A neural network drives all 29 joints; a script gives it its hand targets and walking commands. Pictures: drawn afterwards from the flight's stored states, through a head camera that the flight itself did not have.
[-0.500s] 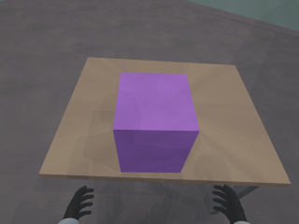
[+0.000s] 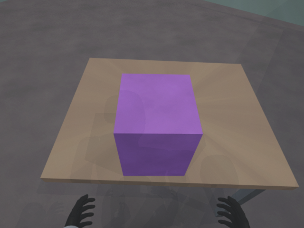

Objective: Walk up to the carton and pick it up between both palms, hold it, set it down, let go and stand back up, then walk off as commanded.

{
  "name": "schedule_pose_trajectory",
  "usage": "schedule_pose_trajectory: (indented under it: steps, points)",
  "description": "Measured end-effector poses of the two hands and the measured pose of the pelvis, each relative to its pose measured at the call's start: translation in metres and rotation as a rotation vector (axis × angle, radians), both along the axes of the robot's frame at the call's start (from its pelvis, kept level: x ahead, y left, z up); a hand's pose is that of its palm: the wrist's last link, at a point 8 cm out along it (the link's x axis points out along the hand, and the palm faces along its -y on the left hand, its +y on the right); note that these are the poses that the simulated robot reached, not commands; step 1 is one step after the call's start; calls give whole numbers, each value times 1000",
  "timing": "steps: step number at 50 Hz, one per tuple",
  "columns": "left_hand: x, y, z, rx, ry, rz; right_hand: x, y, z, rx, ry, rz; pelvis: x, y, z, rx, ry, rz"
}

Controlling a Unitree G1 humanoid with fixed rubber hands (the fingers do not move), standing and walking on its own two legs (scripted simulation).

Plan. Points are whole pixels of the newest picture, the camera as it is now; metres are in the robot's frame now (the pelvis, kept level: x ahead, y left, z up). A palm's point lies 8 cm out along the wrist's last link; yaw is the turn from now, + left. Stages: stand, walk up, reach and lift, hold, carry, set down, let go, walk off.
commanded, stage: set down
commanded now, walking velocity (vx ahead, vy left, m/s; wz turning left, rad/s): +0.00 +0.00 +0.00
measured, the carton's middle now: (154, 127) +0.41 -0.01 +0.00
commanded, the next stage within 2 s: let go in 0.02 s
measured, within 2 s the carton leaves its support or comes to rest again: neither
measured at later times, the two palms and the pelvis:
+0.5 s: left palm out of the picture +0.17 +0.22 -0.09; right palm out of the picture +0.13 -0.23 -0.09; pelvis +0.00 +0.00 +0.00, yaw +0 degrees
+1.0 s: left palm out of the picture +0.12 +0.28 -0.12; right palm out of the picture +0.12 -0.26 -0.09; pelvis +0.01 +0.03 -0.01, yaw +0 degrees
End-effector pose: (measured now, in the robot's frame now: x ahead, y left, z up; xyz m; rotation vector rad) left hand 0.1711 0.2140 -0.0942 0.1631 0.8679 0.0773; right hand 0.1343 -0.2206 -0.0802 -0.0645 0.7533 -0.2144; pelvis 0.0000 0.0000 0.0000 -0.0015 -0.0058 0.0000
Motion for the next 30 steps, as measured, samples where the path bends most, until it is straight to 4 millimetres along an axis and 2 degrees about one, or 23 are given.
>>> schedule_pose_trajectory:
  steps: [30]
  points:
    - [-5, 2, 0, 18, 17, 5, -5, -11, -7, -19, 30, 44, 4, -2, 0, 3, 1, 1]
